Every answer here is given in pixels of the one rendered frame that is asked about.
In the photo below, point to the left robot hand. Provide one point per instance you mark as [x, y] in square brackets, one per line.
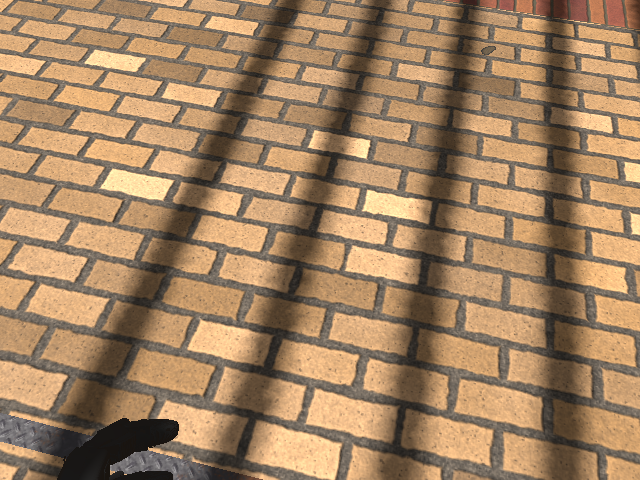
[114, 443]

